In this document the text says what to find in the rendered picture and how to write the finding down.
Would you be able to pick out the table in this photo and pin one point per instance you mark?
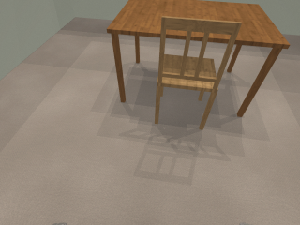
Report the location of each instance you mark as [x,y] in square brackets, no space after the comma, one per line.
[142,18]

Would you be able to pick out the chair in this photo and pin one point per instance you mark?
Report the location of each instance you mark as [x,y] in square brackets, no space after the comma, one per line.
[193,73]

